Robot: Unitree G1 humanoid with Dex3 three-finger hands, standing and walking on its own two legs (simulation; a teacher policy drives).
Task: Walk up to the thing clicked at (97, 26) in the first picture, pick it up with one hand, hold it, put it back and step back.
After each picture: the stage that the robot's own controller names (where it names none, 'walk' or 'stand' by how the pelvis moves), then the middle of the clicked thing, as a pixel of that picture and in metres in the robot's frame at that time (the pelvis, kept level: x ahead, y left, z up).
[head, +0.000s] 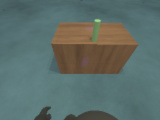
stand; (95, 31) +0.96 +0.00 +0.03
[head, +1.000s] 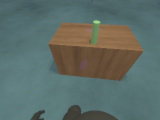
walk; (95, 33) +0.87 +0.06 +0.05
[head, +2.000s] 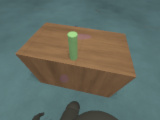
walk; (73, 47) +0.53 +0.22 +0.05
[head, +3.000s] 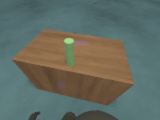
stand; (69, 53) +0.50 +0.19 +0.06
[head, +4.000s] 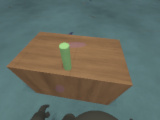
walk; (66, 58) +0.46 +0.22 +0.04
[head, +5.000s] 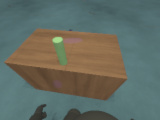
stand; (61, 52) +0.49 +0.27 +0.05
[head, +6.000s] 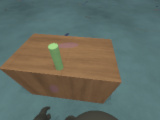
stand; (56, 58) +0.46 +0.30 +0.03
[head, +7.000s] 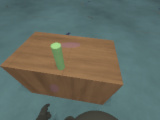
stand; (58, 57) +0.46 +0.28 +0.03
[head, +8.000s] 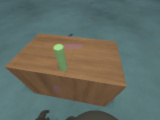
stand; (61, 59) +0.46 +0.26 +0.03
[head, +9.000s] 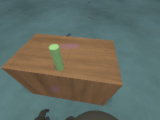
rise first; (57, 59) +0.45 +0.29 +0.03
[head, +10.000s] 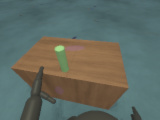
rise first; (62, 60) +0.45 +0.29 +0.03
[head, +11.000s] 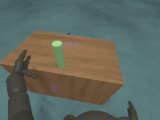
go down; (59, 56) +0.48 +0.27 +0.04
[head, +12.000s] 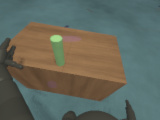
go down; (58, 52) +0.46 +0.26 +0.06
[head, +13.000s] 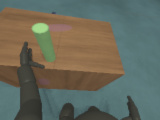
close in; (46, 46) +0.45 +0.27 +0.10
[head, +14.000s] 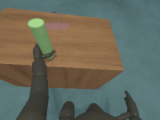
close; (44, 42) +0.48 +0.28 +0.11
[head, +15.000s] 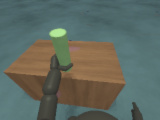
lift; (63, 54) +0.33 +0.17 +0.25
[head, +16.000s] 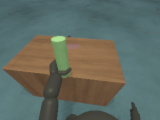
hold; (62, 59) +0.34 +0.20 +0.18
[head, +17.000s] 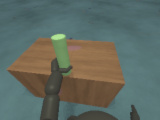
hold; (62, 57) +0.34 +0.19 +0.20
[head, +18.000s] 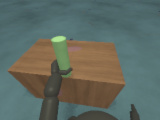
hold; (63, 59) +0.33 +0.19 +0.19
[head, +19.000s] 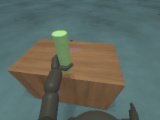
hold; (63, 54) +0.34 +0.19 +0.23
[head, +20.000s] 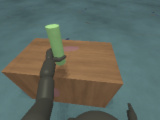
crouch; (57, 47) +0.41 +0.24 +0.22
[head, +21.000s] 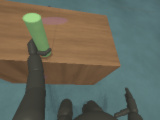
lower; (40, 39) +0.48 +0.28 +0.11
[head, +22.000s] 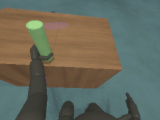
lower; (42, 44) +0.46 +0.28 +0.11
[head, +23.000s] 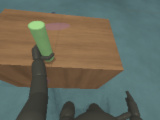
lower; (44, 44) +0.46 +0.28 +0.11
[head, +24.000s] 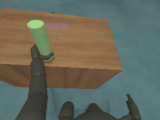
lower; (43, 44) +0.46 +0.28 +0.11
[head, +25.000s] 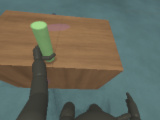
loosen; (45, 45) +0.46 +0.27 +0.11
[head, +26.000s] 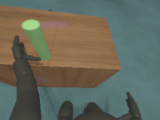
withdraw; (40, 44) +0.46 +0.28 +0.11
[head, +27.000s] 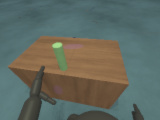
sink last; (60, 58) +0.45 +0.29 +0.08
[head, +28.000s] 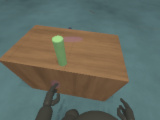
stand; (60, 53) +0.46 +0.27 +0.07
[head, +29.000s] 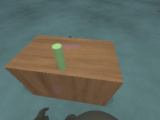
stand; (59, 58) +0.47 +0.28 +0.04
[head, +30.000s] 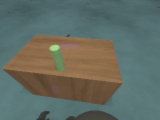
stand; (58, 59) +0.45 +0.29 +0.03
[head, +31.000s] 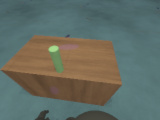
stand; (57, 60) +0.44 +0.29 +0.03
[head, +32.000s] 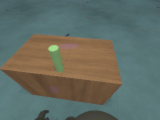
stand; (57, 60) +0.44 +0.29 +0.03
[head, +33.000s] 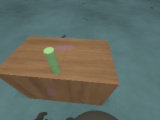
stand; (53, 62) +0.41 +0.32 +0.03
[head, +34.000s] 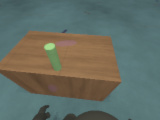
walk; (54, 58) +0.43 +0.31 +0.03
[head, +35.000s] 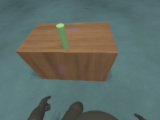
walk; (63, 37) +0.69 +0.32 +0.04
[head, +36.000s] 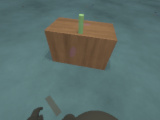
walk; (80, 24) +1.16 +0.22 +0.05
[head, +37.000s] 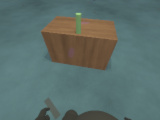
stand; (78, 24) +1.09 +0.24 +0.04
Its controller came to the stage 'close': yes
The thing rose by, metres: 0.23
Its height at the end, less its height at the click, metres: +0.00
